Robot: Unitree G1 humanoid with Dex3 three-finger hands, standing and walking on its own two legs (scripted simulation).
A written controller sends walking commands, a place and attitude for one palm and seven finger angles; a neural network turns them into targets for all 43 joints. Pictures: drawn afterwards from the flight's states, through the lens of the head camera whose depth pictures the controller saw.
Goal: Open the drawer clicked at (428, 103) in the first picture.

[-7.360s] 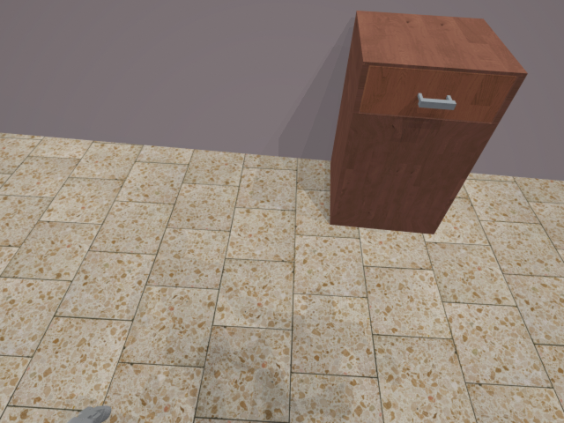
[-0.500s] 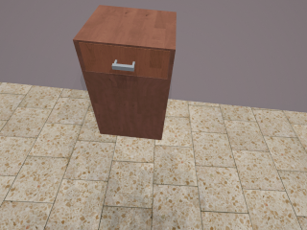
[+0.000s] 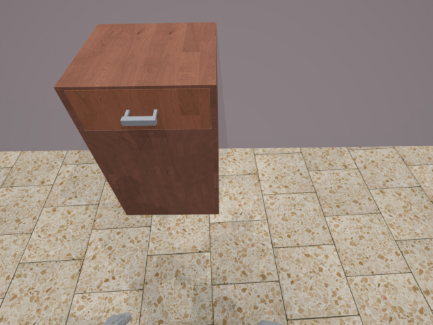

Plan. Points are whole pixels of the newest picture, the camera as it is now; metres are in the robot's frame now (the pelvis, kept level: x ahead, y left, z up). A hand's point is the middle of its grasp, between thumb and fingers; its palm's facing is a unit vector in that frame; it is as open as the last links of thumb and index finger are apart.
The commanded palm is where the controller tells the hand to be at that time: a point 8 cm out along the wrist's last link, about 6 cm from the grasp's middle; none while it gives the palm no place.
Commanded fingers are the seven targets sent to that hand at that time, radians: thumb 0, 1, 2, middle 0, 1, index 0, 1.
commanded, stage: take the last steps up to it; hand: left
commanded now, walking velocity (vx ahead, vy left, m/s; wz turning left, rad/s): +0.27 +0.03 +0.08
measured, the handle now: (140, 116) +0.71 +0.26 -0.06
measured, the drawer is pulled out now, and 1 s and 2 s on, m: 0.00 0.00 0.00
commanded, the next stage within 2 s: come to a stop and stand still in 0.36 s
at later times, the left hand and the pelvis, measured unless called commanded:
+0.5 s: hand out of the picture +0.08 +0.19 -0.17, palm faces +0.13 -0.98 -0.13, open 7.4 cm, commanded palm none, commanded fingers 0.00 0.90 0.90 -0.20 -0.30 -0.20 -0.30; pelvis +0.15 +0.04 +0.01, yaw +2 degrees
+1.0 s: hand (144, 268) +0.27 +0.18 -0.14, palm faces +0.03 -0.96 -0.29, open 7.4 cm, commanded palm none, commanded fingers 0.00 0.90 0.90 -0.20 -0.30 -0.20 -0.30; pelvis +0.19 -0.02 +0.01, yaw +1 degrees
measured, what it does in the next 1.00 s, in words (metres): walks ahead: left foot, then right foot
